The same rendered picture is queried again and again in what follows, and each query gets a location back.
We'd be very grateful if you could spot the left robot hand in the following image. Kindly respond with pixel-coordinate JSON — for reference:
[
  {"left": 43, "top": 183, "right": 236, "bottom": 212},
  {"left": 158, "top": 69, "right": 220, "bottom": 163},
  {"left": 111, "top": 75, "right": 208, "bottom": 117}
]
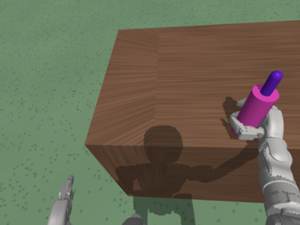
[{"left": 47, "top": 175, "right": 74, "bottom": 225}]

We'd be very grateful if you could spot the right robot hand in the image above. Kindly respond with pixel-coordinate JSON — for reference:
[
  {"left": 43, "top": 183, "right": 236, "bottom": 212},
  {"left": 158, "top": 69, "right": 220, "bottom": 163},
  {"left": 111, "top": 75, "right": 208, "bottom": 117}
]
[{"left": 229, "top": 98, "right": 284, "bottom": 143}]

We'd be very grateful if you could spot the right robot arm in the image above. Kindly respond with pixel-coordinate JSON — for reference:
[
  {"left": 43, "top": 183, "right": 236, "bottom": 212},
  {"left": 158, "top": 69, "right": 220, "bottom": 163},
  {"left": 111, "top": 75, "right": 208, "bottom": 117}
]
[{"left": 257, "top": 137, "right": 300, "bottom": 225}]

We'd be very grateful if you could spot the bottle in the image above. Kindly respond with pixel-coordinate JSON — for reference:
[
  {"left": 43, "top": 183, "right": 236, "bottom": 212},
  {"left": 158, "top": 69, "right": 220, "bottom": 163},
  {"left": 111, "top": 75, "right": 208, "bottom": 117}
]
[{"left": 232, "top": 71, "right": 283, "bottom": 137}]

